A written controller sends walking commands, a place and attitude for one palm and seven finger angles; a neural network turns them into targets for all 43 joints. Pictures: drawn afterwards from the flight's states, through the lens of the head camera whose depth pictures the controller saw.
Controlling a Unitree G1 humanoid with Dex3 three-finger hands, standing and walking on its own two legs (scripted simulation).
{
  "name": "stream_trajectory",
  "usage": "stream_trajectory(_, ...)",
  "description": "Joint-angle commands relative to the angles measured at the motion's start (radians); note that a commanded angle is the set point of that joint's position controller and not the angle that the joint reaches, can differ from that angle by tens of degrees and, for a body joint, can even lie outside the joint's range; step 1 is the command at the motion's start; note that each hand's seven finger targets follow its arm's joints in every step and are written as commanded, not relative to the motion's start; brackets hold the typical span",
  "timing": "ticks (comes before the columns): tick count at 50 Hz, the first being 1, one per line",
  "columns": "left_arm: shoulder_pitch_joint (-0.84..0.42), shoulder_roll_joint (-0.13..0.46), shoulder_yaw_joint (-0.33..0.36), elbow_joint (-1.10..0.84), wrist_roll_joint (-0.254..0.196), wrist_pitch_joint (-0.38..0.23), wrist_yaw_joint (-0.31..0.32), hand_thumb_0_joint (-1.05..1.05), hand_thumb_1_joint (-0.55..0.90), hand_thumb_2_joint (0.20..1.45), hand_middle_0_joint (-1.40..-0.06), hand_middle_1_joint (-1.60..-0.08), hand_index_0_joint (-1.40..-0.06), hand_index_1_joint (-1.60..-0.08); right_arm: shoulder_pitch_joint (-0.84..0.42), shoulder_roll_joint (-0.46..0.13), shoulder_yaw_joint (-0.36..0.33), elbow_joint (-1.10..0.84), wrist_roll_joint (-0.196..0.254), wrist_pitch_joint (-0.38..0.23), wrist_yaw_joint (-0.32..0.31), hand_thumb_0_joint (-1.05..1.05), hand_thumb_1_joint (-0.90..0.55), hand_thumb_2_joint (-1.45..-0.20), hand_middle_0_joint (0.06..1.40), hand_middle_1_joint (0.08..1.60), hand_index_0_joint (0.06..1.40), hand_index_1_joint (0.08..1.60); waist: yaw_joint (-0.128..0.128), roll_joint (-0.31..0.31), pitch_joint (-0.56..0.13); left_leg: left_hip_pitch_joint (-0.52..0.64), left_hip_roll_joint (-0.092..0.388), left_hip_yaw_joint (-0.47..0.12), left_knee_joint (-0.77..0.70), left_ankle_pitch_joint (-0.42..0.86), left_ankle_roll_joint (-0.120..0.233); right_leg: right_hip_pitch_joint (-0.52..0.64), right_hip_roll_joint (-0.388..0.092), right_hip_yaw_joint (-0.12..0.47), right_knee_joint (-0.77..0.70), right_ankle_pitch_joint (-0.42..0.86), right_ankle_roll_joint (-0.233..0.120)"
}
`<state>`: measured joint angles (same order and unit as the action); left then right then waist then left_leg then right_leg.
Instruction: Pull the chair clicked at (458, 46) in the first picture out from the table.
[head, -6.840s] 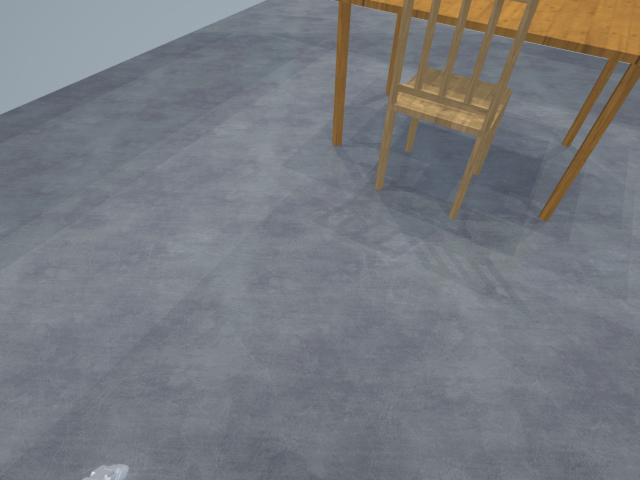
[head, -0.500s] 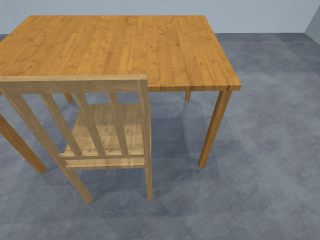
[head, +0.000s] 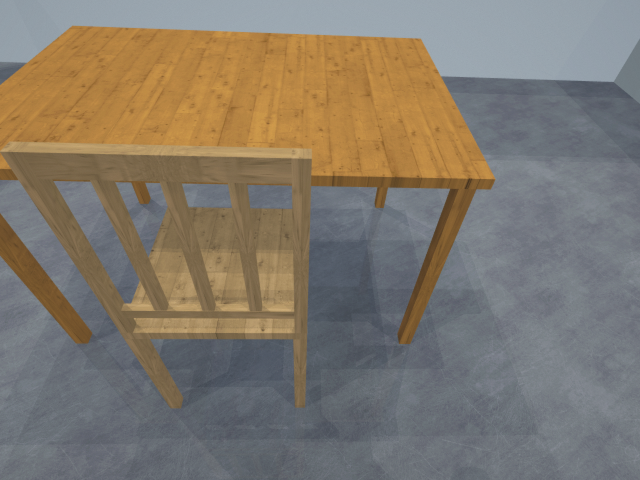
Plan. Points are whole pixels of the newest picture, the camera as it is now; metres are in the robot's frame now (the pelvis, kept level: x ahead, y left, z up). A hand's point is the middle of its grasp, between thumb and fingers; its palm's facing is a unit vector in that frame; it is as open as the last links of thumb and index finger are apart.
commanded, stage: look again from close up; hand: left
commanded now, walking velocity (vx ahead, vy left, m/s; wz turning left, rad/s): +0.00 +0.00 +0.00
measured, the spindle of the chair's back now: (192, 253) +0.48 +0.25 -0.05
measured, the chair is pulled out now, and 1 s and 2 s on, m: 0.00 0.00 0.00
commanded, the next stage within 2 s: none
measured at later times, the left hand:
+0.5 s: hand out of the picture -0.05 +0.19 -0.18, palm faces +0.02 -0.99 -0.15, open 7.4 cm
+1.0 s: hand out of the picture -0.07 +0.18 -0.17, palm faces +0.04 -0.99 -0.12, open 7.4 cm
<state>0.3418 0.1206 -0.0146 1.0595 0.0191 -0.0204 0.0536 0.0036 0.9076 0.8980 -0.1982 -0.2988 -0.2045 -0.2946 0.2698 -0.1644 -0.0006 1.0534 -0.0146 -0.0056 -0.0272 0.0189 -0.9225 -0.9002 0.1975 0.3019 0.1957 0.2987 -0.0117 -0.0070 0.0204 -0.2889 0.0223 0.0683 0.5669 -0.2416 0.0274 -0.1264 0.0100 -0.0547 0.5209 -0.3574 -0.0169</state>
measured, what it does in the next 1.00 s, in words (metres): stands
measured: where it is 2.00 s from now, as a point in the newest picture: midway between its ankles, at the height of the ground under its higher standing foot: outside the picture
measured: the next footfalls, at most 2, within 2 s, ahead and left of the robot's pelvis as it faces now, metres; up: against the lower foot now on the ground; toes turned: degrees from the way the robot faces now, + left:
none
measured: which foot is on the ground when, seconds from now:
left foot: down 0.00-1.00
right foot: down 0.00-1.00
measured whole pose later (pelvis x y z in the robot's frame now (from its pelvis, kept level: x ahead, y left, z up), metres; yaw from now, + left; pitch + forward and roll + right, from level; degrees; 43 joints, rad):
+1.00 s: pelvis -0.02 +0.03 +0.01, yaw +0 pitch -1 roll -1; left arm 0.42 0.12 -0.01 1.10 0.02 -0.01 0.04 0.00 0.91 0.90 -0.20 -0.30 -0.20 -0.29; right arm 0.30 -0.12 0.01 1.14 -0.01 0.00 -0.02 0.01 -0.92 -0.90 0.20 0.30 0.20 0.30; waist 0.00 -0.04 0.00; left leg -0.28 -0.03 0.09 0.43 -0.14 0.07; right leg -0.14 -0.04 -0.04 0.43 -0.28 0.03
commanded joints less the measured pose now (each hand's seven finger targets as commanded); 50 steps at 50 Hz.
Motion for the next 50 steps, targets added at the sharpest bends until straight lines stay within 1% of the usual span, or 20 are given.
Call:
stream_trajectory(1,0.079,0.105,0.020,-0.050,0.000,0.001,-0.002,0.000,0.900,0.900,-0.200,-0.300,-0.200,-0.300,0.052,-0.094,-0.014,-0.056,-0.002,-0.011,0.003,0.000,-0.900,-0.900,0.200,0.300,0.200,0.300,0.004,0.025,0.084,0.005,0.079,-0.135,-0.136,0.040,0.024,-0.139,-0.083,0.099,-0.117,0.080,-0.041)
stream_trajectory(6,0.083,0.118,0.019,-0.059,-0.002,0.003,-0.008,0.000,0.900,0.900,-0.200,-0.300,-0.200,-0.300,0.037,-0.107,-0.011,-0.058,0.000,-0.015,0.003,0.000,-0.900,-0.900,0.200,0.300,0.200,0.300,0.011,0.013,0.039,0.028,0.085,-0.139,-0.153,0.066,0.028,-0.105,-0.089,0.090,-0.121,0.113,-0.029)
stream_trajectory(9,0.082,0.123,0.017,-0.060,0.000,0.007,-0.010,0.000,0.900,0.900,-0.200,-0.300,-0.200,-0.300,0.031,-0.114,-0.010,-0.051,0.001,-0.013,0.005,0.000,-0.900,-0.900,0.200,0.300,0.200,0.300,0.013,0.015,0.064,0.011,0.087,-0.151,-0.183,0.016,0.029,-0.107,-0.087,0.080,-0.129,0.093,-0.023)
stream_trajectory(12,0.091,0.125,0.016,-0.053,0.000,0.007,-0.013,0.000,0.900,0.900,-0.200,-0.300,-0.200,-0.300,0.027,-0.118,-0.010,-0.044,0.003,-0.014,0.007,0.000,-0.900,-0.900,0.200,0.300,0.200,0.300,0.014,0.028,0.057,0.011,0.089,-0.157,-0.211,-0.017,0.028,-0.099,-0.092,0.077,-0.138,0.097,-0.019)
stream_trajectory(14,0.097,0.125,0.017,-0.047,0.000,0.006,-0.013,0.000,0.900,0.900,-0.200,-0.300,-0.200,-0.300,0.031,-0.118,-0.009,-0.034,0.004,-0.015,0.007,0.000,-0.900,-0.900,0.200,0.300,0.200,0.300,0.017,0.008,0.047,0.016,0.092,-0.160,-0.219,-0.018,0.030,-0.087,-0.094,0.071,-0.141,0.104,-0.016)
stream_trajectory(16,0.102,0.122,0.015,-0.040,-0.001,0.006,-0.014,0.000,0.900,0.900,-0.200,-0.300,-0.200,-0.300,0.033,-0.120,-0.010,-0.026,0.004,-0.014,0.007,0.000,-0.900,-0.900,0.200,0.300,0.200,0.300,0.014,0.010,0.046,0.023,0.091,-0.159,-0.230,-0.039,0.027,-0.091,-0.097,0.071,-0.147,0.099,-0.014)
stream_trajectory(17,0.102,0.122,0.015,-0.036,-0.001,0.006,-0.014,0.000,0.900,0.900,-0.200,-0.300,-0.200,-0.300,0.036,-0.120,-0.009,-0.021,0.004,-0.014,0.008,0.000,-0.900,-0.900,0.200,0.300,0.200,0.300,0.014,0.027,0.051,0.019,0.092,-0.162,-0.241,-0.055,0.026,-0.091,-0.098,0.067,-0.148,0.095,-0.013)
stream_trajectory(18,0.111,0.124,0.015,-0.032,0.000,0.005,-0.014,0.000,0.900,0.900,-0.200,-0.300,-0.200,-0.300,0.040,-0.115,-0.009,-0.018,0.006,-0.015,0.007,0.000,-0.900,-0.900,0.200,0.300,0.200,0.300,0.017,0.012,0.048,0.020,0.096,-0.166,-0.251,-0.056,0.030,-0.083,-0.096,0.062,-0.150,0.102,-0.012)
stream_trajectory(23,0.130,0.113,0.012,-0.011,0.000,0.005,-0.014,0.000,0.900,0.900,-0.200,-0.300,-0.200,-0.300,0.050,-0.108,-0.009,0.004,0.008,-0.014,0.007,0.000,-0.900,-0.900,0.200,0.300,0.200,0.300,0.017,0.003,0.057,0.018,0.091,-0.165,-0.265,-0.073,0.028,-0.085,-0.101,0.061,-0.161,0.098,-0.009)
stream_trajectory(25,0.140,0.105,0.012,-0.003,0.000,0.006,-0.013,0.000,0.900,0.900,-0.200,-0.300,-0.200,-0.300,0.053,-0.108,-0.010,0.010,0.007,-0.013,0.007,0.000,-0.900,-0.900,0.200,0.300,0.200,0.300,0.017,0.030,0.058,0.016,0.094,-0.172,-0.280,-0.100,0.027,-0.088,-0.100,0.057,-0.155,0.093,-0.007)
stream_trajectory(29,0.160,0.092,0.011,0.010,0.002,0.008,-0.012,0.000,0.900,0.900,-0.200,-0.300,-0.200,-0.300,0.059,-0.102,-0.013,0.018,0.008,-0.009,0.006,0.000,-0.900,-0.900,0.200,0.300,0.200,0.300,0.020,0.016,0.074,-0.001,0.098,-0.184,-0.308,-0.157,0.028,-0.094,-0.096,0.050,-0.154,0.076,-0.005)
stream_trajectory(31,0.170,0.087,0.011,0.015,0.002,0.007,-0.011,0.000,0.900,0.900,-0.200,-0.300,-0.200,-0.300,0.064,-0.098,-0.014,0.024,0.008,-0.010,0.006,0.000,-0.900,-0.900,0.200,0.300,0.200,0.300,0.019,0.026,0.052,0.014,0.099,-0.184,-0.312,-0.155,0.028,-0.092,-0.096,0.049,-0.148,0.082,-0.004)
stream_trajectory(36,0.188,0.071,0.011,0.025,0.002,0.004,-0.009,0.000,0.900,0.900,-0.200,-0.300,-0.200,-0.300,0.068,-0.085,-0.015,0.033,0.009,-0.010,0.006,0.000,-0.900,-0.900,0.200,0.300,0.200,0.300,0.021,0.012,0.060,0.016,0.095,-0.177,-0.309,-0.145,0.029,-0.102,-0.101,0.053,-0.158,0.085,-0.004)
stream_trajectory(38,0.187,0.072,0.011,0.026,0.003,0.004,-0.009,0.000,0.900,0.900,-0.200,-0.300,-0.200,-0.300,0.075,-0.079,-0.014,0.037,0.011,-0.008,0.006,0.000,-0.900,-0.900,0.200,0.300,0.200,0.300,0.020,-0.001,0.080,0.003,0.093,-0.174,-0.311,-0.155,0.028,-0.107,-0.098,0.053,-0.164,0.075,-0.002)
stream_trajectory(40,0.190,0.066,0.010,0.028,0.003,0.003,-0.008,0.000,0.900,0.900,-0.200,-0.300,-0.200,-0.300,0.076,-0.076,-0.015,0.038,0.009,-0.009,0.006,0.000,-0.900,-0.900,0.200,0.300,0.200,0.300,0.018,0.009,0.071,0.013,0.088,-0.167,-0.299,-0.134,0.026,-0.114,-0.102,0.060,-0.166,0.080,-0.003)
stream_trajectory(43,0.192,0.067,0.011,0.028,0.002,0.002,-0.008,0.000,0.900,0.900,-0.200,-0.300,-0.200,-0.300,0.080,-0.070,-0.013,0.043,0.011,-0.009,0.005,0.000,-0.900,-0.900,0.200,0.300,0.200,0.300,0.018,-0.006,0.066,0.023,0.087,-0.167,-0.294,-0.118,0.027,-0.114,-0.101,0.060,-0.168,0.083,-0.004)
stream_trajectory(46,0.196,0.060,0.011,0.032,0.001,0.000,-0.008,0.000,0.900,0.900,-0.200,-0.300,-0.200,-0.300,0.077,-0.067,-0.012,0.047,0.010,-0.010,0.005,0.000,-0.900,-0.900,0.200,0.300,0.200,0.300,0.018,0.009,0.066,0.024,0.085,-0.160,-0.287,-0.109,0.025,-0.119,-0.105,0.065,-0.172,0.087,-0.005)
stream_trajectory(47,0.192,0.060,0.011,0.034,0.001,0.000,-0.007,0.000,0.900,0.900,-0.200,-0.300,-0.200,-0.300,0.081,-0.065,-0.012,0.048,0.009,-0.010,0.006,0.000,-0.900,-0.900,0.200,0.300,0.200,0.300,0.015,-0.003,0.071,0.022,0.083,-0.160,-0.285,-0.110,0.023,-0.122,-0.104,0.066,-0.173,0.081,-0.005)
stream_trajectory(49,0.191,0.058,0.011,0.032,0.002,0.001,-0.007,0.000,0.900,0.900,-0.200,-0.300,-0.200,-0.300,0.080,-0.064,-0.012,0.048,0.009,-0.008,0.006,0.000,-0.900,-0.900,0.200,0.300,0.200,0.300,0.016,0.008,0.091,0.010,0.083,-0.163,-0.291,-0.126,0.022,-0.133,-0.102,0.066,-0.177,0.067,-0.005)
stream_trajectory(50,0.195,0.058,0.011,0.032,0.002,0.000,-0.007,0.000,0.900,0.900,-0.200,-0.300,-0.200,-0.300,0.079,-0.063,-0.012,0.047,0.009,-0.008,0.006,0.000,-0.900,-0.900,0.200,0.300,0.200,0.300,0.016,0.002,0.084,0.019,0.083,-0.159,-0.287,-0.116,0.022,-0.133,-0.104,0.069,-0.178,0.074,-0.006)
